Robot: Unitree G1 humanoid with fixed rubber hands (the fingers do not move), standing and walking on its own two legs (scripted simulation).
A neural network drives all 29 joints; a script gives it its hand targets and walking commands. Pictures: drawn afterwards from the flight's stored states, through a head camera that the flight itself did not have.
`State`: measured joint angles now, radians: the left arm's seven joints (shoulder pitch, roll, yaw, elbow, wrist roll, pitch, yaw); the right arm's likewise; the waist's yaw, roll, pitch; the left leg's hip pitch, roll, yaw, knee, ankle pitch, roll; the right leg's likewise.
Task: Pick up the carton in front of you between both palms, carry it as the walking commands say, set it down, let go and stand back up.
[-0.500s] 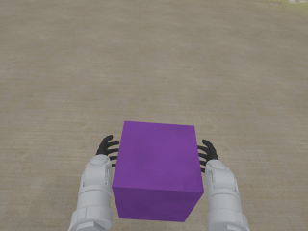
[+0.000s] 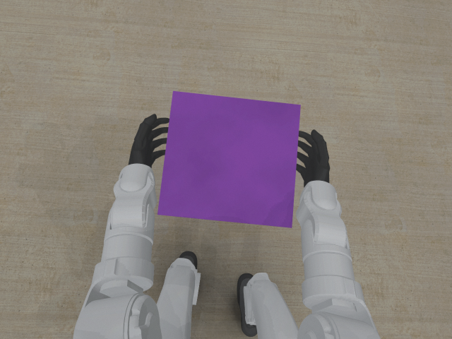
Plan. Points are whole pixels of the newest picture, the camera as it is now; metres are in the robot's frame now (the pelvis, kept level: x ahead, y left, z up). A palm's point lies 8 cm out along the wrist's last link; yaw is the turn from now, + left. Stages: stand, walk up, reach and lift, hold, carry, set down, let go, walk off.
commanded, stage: set down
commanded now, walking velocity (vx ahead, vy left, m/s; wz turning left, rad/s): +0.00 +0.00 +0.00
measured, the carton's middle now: (228, 167) +0.43 +0.02 -0.17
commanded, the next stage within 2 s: none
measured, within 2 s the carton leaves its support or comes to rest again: rests again in 1.56 s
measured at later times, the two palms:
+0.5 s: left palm (157, 158) +0.45 +0.18 -0.23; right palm (288, 170) +0.45 -0.12 -0.22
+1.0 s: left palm (167, 161) +0.49 +0.19 -0.38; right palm (271, 171) +0.48 -0.11 -0.38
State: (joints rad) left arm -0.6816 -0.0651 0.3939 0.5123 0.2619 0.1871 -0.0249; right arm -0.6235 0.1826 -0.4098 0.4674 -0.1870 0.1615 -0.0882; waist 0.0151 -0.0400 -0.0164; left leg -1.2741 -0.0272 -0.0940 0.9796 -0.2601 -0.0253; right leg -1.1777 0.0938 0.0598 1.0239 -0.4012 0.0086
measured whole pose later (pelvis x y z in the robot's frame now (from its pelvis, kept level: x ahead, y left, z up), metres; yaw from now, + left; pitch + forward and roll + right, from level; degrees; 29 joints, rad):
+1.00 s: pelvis -0.05 +0.01 -0.24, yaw -5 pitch +47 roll -5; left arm -1.29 0.16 0.40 0.78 0.19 0.29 0.05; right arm -1.27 -0.05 -0.43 0.76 -0.10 0.26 -0.15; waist 0.05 -0.04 0.08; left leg -2.26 -0.09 -0.10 1.89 -0.44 -0.05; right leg -2.14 0.18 0.04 1.95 -0.63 0.08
